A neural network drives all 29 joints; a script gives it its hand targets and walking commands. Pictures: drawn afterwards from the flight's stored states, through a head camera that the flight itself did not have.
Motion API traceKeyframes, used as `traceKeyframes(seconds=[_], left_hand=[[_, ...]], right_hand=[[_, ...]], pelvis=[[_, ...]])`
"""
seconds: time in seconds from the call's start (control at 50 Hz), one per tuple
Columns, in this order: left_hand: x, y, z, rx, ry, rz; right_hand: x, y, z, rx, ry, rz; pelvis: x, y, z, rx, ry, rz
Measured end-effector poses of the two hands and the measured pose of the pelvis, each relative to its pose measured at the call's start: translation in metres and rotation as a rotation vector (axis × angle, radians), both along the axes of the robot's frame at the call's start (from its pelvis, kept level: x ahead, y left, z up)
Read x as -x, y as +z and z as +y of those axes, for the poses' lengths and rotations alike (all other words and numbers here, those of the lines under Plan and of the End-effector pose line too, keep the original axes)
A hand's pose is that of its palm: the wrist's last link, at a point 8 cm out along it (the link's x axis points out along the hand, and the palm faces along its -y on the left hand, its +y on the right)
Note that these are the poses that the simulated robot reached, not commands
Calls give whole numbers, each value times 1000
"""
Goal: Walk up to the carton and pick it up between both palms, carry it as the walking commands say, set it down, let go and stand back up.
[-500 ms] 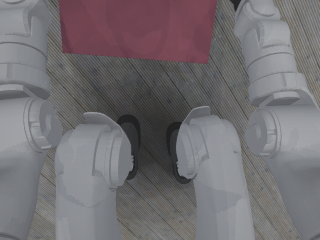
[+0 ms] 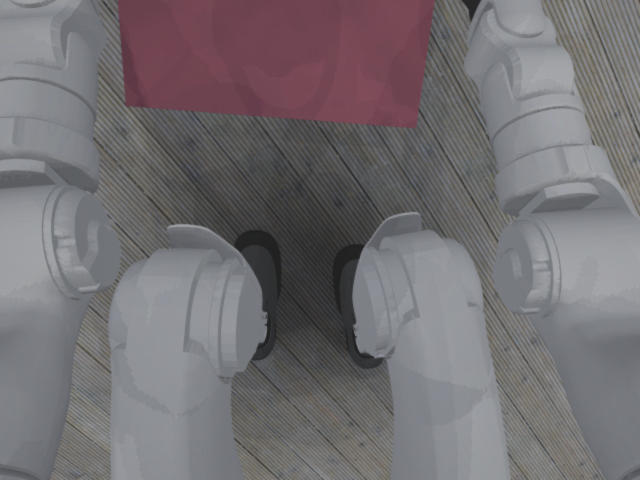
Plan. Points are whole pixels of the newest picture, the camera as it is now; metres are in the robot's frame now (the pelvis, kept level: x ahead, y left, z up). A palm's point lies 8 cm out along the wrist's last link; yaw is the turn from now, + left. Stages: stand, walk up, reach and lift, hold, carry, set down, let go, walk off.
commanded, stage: set down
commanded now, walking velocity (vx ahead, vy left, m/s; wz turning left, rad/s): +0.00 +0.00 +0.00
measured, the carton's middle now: out of the picture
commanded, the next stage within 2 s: let go in 1.90 s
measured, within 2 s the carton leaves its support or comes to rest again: neither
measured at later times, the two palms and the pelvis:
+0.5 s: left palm out of the picture +0.52 +0.23 -0.20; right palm out of the picture +0.53 -0.19 -0.19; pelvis +0.00 +0.00 +0.00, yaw +0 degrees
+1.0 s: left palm out of the picture +0.54 +0.26 -0.10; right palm out of the picture +0.55 -0.19 -0.08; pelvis -0.01 +0.00 +0.04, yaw +0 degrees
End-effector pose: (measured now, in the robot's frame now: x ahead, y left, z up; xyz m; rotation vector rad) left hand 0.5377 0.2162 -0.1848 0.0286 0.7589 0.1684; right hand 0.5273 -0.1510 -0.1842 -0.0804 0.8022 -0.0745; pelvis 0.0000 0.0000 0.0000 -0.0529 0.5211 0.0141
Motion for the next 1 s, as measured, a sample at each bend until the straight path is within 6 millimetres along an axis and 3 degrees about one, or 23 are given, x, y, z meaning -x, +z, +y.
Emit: traceKeyframes(seconds=[0.36,0.58,0.8,1.0], left_hand=[[13,-11,3,-3,-1,47],[17,-11,25,-32,32,54],[-10,35,38,-37,34,-68],[-3,89,43,-38,6,-48]], right_hand=[[-1,-2,-29,30,-42,11],[-4,-1,-41,20,-77,-1],[-31,46,-46,23,-97,-143],[-25,105,-39,24,-78,-144]], pelvis=[[-1,-1,-2,-8,0,3],[-1,-2,-2,-14,-2,8],[1,2,-3,-16,-3,0],[6,45,0,-23,-12,-3]])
